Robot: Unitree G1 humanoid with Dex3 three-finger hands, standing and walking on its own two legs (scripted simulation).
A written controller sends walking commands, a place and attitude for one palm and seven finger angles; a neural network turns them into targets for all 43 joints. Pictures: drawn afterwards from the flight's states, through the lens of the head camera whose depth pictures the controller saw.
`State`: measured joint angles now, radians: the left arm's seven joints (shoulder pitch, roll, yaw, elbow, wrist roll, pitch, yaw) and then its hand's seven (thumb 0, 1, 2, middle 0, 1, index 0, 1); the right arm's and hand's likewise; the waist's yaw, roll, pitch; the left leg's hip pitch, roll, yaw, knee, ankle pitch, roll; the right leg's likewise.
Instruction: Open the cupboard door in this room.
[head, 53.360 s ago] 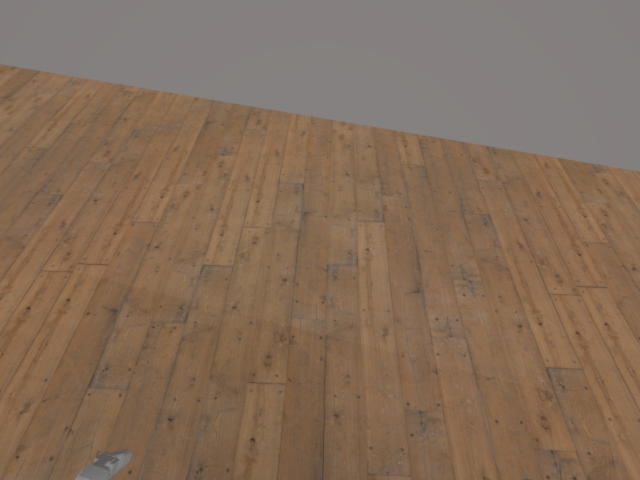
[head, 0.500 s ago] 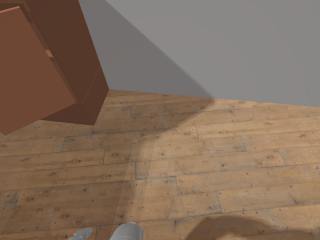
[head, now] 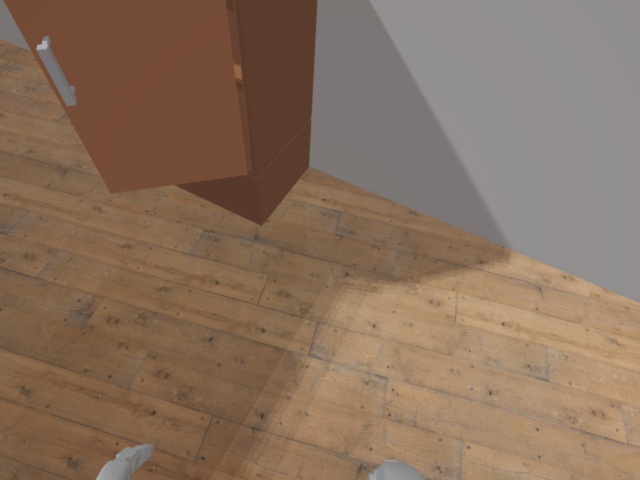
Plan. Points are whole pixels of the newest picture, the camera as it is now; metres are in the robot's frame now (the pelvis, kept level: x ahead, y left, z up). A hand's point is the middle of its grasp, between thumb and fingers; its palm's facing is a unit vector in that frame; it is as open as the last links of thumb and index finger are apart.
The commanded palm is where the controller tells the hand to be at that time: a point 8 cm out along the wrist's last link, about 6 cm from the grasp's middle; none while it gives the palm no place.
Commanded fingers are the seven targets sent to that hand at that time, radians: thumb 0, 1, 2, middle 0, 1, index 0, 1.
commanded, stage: turn to face it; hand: left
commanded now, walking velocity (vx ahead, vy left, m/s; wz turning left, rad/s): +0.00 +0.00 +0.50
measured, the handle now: (59, 71) +0.89 +0.64 -0.05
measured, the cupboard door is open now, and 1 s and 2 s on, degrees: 42 42 42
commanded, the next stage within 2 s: take the last steps up to it in 0.36 s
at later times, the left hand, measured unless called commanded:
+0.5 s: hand out of the picture -0.01 +0.17 -0.19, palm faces +0.29 -0.94 -0.20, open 7.4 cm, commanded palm none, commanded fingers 0.00 0.90 0.90 -0.20 -0.30 -0.20 -0.30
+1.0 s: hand out of the picture +0.10 +0.21 -0.16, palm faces +0.35 -0.91 -0.23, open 7.4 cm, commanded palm none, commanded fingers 0.00 0.90 0.90 -0.20 -0.30 -0.20 -0.30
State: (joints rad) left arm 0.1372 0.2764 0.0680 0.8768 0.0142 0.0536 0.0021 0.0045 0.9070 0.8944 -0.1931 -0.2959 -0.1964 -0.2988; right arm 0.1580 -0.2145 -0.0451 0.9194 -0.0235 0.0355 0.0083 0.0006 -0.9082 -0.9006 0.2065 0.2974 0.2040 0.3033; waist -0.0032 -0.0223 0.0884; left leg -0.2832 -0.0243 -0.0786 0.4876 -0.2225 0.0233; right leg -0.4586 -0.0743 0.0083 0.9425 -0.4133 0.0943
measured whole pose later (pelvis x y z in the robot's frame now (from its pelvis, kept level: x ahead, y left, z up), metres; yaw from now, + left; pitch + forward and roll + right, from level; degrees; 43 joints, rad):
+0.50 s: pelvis +0.01 -0.02 -0.01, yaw +15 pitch +0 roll +0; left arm 0.28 0.20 0.04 0.94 0.02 0.01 0.01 0.00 0.90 0.89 -0.20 -0.30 -0.20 -0.30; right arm 0.11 -0.22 -0.05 0.96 -0.01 0.05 0.02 0.00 -0.91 -0.90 0.20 0.30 0.20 0.30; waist 0.02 -0.04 0.10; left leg -0.28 0.00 0.05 0.59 -0.30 -0.03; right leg -0.20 -0.12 -0.18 0.59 -0.37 0.04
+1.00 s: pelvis +0.08 +0.00 -0.01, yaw +20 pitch -1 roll +1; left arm 0.18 0.18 0.05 0.95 0.02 -0.04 -0.02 0.00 0.91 0.89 -0.19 -0.30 -0.20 -0.30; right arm 0.35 -0.20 -0.05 1.08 -0.02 0.02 0.01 0.00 -0.91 -0.90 0.20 0.30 0.20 0.30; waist -0.02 0.03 0.04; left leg -0.28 -0.05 0.00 0.81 -0.46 0.03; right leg -0.27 -0.05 -0.11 0.58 -0.30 -0.02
